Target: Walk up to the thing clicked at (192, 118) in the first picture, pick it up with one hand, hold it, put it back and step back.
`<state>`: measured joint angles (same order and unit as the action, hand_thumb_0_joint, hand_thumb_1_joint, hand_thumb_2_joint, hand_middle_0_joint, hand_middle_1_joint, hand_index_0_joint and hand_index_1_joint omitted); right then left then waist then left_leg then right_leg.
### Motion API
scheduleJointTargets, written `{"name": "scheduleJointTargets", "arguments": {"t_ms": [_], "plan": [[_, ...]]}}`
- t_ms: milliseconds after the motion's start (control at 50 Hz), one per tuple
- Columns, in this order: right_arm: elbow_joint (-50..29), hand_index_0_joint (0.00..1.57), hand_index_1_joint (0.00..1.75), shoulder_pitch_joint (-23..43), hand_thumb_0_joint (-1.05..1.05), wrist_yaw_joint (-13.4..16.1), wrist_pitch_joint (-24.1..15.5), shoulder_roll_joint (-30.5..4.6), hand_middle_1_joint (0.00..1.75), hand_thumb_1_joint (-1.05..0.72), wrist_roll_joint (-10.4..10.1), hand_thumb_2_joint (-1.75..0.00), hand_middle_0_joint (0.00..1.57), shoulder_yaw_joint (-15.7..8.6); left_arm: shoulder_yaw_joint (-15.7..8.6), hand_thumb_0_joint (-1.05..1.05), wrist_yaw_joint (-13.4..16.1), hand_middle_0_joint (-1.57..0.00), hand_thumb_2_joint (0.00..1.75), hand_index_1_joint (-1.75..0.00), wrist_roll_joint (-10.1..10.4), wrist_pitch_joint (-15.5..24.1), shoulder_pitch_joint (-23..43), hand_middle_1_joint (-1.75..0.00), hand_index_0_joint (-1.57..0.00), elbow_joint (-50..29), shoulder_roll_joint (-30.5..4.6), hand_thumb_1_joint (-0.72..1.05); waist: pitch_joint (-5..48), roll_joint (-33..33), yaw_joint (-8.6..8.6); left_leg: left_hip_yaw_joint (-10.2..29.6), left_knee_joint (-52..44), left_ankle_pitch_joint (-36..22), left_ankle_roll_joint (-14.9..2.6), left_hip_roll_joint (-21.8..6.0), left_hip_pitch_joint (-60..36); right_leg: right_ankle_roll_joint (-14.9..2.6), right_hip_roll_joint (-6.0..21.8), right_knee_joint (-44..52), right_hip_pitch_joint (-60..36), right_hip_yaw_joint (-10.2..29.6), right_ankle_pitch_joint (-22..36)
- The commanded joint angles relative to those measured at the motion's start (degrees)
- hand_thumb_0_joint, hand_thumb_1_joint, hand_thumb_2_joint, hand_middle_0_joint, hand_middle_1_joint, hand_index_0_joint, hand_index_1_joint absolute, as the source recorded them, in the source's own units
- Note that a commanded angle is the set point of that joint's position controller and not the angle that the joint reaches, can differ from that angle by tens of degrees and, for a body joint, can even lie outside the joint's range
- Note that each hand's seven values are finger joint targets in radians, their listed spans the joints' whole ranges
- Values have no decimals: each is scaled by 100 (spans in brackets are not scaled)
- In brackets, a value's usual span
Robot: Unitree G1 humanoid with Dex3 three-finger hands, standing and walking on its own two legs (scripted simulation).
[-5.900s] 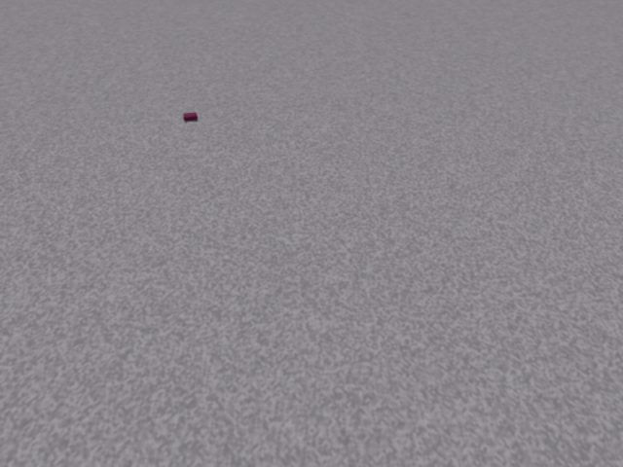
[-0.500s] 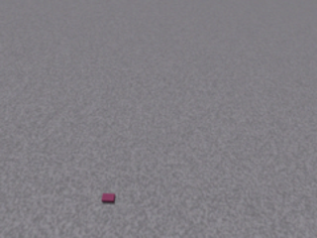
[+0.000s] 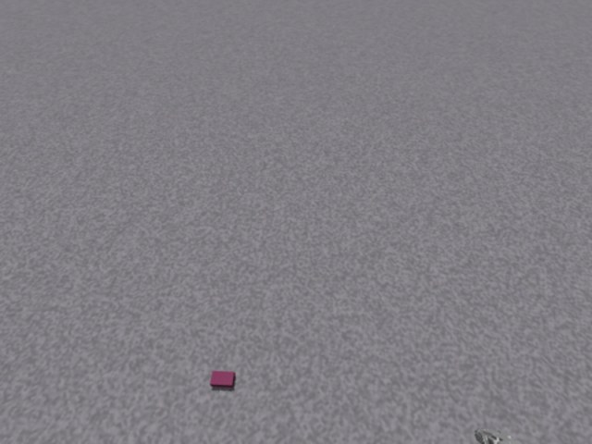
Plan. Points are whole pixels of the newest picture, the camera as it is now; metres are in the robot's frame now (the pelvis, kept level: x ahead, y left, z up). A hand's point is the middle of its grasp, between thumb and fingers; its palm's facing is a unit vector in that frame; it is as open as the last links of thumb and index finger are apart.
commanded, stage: walk up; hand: left
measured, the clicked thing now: (222, 379) +0.44 +0.25 -0.77
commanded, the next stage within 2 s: stand in 0.90 s
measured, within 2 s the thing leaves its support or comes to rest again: neither
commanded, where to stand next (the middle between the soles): +0.07 -0.01 m, yaw -2 degrees
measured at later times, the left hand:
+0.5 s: hand out of the picture +0.09 +0.25 -0.16, palm faces -0.03 -0.95 -0.32, open 7.3 cm
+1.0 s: hand out of the picture +0.08 +0.25 -0.16, palm faces -0.02 -0.95 -0.32, open 7.3 cm
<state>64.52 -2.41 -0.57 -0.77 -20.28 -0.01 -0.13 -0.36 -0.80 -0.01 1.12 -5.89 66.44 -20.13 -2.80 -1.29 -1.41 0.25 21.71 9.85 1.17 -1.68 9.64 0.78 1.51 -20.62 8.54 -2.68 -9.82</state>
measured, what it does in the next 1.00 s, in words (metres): stands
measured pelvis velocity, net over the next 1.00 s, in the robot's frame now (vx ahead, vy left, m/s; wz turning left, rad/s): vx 0.01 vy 0.00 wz -0.01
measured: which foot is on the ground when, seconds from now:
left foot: down 0.00-1.00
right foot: down 0.00-1.00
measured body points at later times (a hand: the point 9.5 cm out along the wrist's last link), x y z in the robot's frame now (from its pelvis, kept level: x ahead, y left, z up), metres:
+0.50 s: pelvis +0.00 +0.00 +0.00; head +0.01 +0.00 +0.45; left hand +0.09 +0.30 -0.13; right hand +0.06 -0.30 -0.13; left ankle +0.02 +0.13 -0.75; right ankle +0.02 -0.13 -0.75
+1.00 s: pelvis +0.01 +0.00 +0.00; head +0.02 +0.00 +0.45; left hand +0.08 +0.30 -0.13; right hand +0.09 -0.30 -0.13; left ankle +0.02 +0.13 -0.75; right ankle +0.02 -0.13 -0.75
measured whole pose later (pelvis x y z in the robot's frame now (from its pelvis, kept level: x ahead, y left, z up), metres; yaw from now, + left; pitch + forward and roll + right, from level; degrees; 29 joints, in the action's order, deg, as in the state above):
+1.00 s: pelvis +0.01 +0.00 +0.00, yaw -1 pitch -2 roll +0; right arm 65.6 -4.8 -0.4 -0.7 -19.8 0.9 -0.1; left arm -0.8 -0.9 -0.7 0.4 -6.1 66.2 -19.7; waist -1.9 0.2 -0.2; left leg -0.5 18.9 9.4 1.2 -1.6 7.9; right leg 0.9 1.6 -18.5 7.4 -2.0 -9.5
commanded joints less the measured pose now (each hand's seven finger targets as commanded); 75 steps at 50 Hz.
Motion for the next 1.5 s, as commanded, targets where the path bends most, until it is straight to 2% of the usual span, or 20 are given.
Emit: {"name": "scheduleJointTargets", "arguments": {"t_ms": [0, 120, 200, 380, 440, 840, 880, 980, 1020, 1040, 1120, 1140, 1180, 1240, 1300, 1360, 1480], "plan": [[-216, 20, 30, 163, 0, 69, -87, -1177, 30, -90, -9, -90, 20, -213, -214, 0, 99, -20, 90, -30, -3, 85, 292, -30, -20, -308, -1209, 90, 461, 237, 108, 466, -401, -672, -214, -546, -220, -136, 698, 483, -109, 594, 523], [-162, 20, 30, 165, 0, 81, -114, -1163, 30, -90, 17, -90, 20, -215, -254, 0, 96, -20, 90, -30, -19, 58, 381, -30, -20, -324, -1206, 90, 561, 99, 110, 434, -517, -789, -185, -578, -206, -149, 671, 458, -300, 551, 622], [-177, 20, 30, 207, 0, 81, -119, -1183, 30, -90, 35, -90, 20, -210, -250, 0, 84, -20, 90, -30, -40, 38, 416, -30, -20, -346, -1173, 90, 431, 12, 105, 448, -611, -442, -194, -575, -66, -138, 637, 519, -267, 555, 428], [-161, 20, 30, 40, 0, 86, -128, -1191, 30, -90, 44, -90, 20, -198, -263, 0, 68, -20, 90, -30, -39, 33, 460, -30, -20, -389, -1148, 90, 459, 34, 138, 459, -666, -186, -196, -544, -24, -145, 610, 562, -323, 603, 262], [-165, 20, 30, 13, 0, 89, -132, -1203, 30, -90, 44, -90, 20, -209, -276, 0, 66, -20, 90, -30, -39, 21, 420, -30, -20, -371, -1146, 90, 453, 45, 150, 458, -644, -233, -201, -551, -78, -159, 580, 545, -248, 585, 163], [-158, 20, 30, -55, 0, 94, -119, -1164, 30, -90, 40, -90, 20, -212, -269, 0, 67, -20, 90, -30, -38, 19, 320, -30, -20, -368, -1123, 90, 459, 124, 145, 435, -630, -417, -204, -552, -211, -147, 606, 517, -230, 602, 427], [-197, 20, 30, -10, 0, 96, -100, -1169, 30, -90, 60, -90, 20, -210, -247, 0, 93, -20, 90, -30, -53, 34, 273, -30, -20, -390, -1213, 90, 471, 21, 152, 454, -680, -442, -167, -599, -253, -144, 627, 528, -186, 571, 235], [-194, 20, 30, -78, 0, 83, -68, -1181, 30, -90, 64, -90, 20, -214, -238, 0, 99, -20, 90, -30, -78, 37, 278, -30, -20, -386, -1229, 90, 316, 50, 192, 469, -733, 166, -187, -554, -51, -146, 637, 592, -70, 609, -188], [-225, 20, 30, -15, 0, 74, -83, -1166, 30, -90, 58, -90, 20, -207, -222, 0, 99, -20, 90, -30, -62, 54, 217, -30, -20, -393, -1208, 90, 379, 61, 157, 485, -700, -188, -192, -587, -194, -146, 649, 541, -69, 591, 33], [-239, 20, 30, 22, 0, 73, -96, -1189, 30, -90, 64, -90, 20, -215, -208, 0, 107, -20, 90, -30, -65, 73, 234, -30, -20, -412, -1177, 90, 473, 70, 153, 488, -636, -582, -193, -624, -278, -149, 667, 515, -141, 583, 320], [-217, 20, 30, -36, 0, 86, -113, -1199, 30, -90, 51, -90, 20, -217, -207, 0, 117, -20, 90, -30, -53, 100, 198, -30, -20, -416, -1218, 90, 673, 118, 170, 446, -519, -1185, -188, -650, -486, -151, 692, 427, -315, 550, 992], [-207, 20, 30, -56, 0, 92, -110, -1200, 30, -90, 51, -90, 20, -208, -212, 0, 122, -20, 90, -30, -35, 100, 242, -30, -20, -422, -1220, 90, 662, 94, 180, 407, -510, -1214, -188, -632, -442, -144, 710, 446, -367, 569, 1080], [-181, 20, 30, -54, 0, 93, -105, -1204, 30, -90, 50, -90, 20, -192, -200, 0, 118, -20, 90, -30, -25, 88, 200, -30, -20, -398, -1194, 90, 577, 47, 151, 391, -563, -982, -169, -607, -354, -136, 704, 505, -378, 583, 901], [-190, 20, 30, -32, 0, 96, -99, -1191, 30, -90, 59, -90, 20, -190, -192, 0, 121, -20, 90, -30, -28, 78, 220, -30, -20, -405, -1197, 90, 515, 107, 147, 410, -599, -1057, -146, -625, -334, -142, 690, 484, -381, 556, 866], [-179, 20, 30, -24, 0, 94, -88, -1191, 30, -90, 55, -90, 20, -177, -195, 0, 122, -20, 90, -30, -38, 57, 193, -30, -20, -391, -1212, 90, 425, 23, 132, 417, -668, -668, -145, -596, -242, -135, 667, 538, -327, 547, 532], [-198, 20, 30, -44, 0, 93, -83, -1201, 30, -90, 46, -90, 20, -190, -202, 0, 127, -20, 90, -30, -48, 63, 229, -30, -20, -405, -1235, 90, 517, 189, 144, 432, -639, -941, -155, -639, -381, -149, 675, 509, -331, 526, 695], [-203, 20, 30, -47, 0, 93, -82, -1208, 30, -90, 39, -90, 20, -186, -202, 0, 140, -20, 90, -30, -34, 81, 232, -30, -20, -403, -1234, 90, 566, 117, 152, 395, -572, -1078, -156, -620, -420, -140, 704, 517, -456, 538, 970]]}}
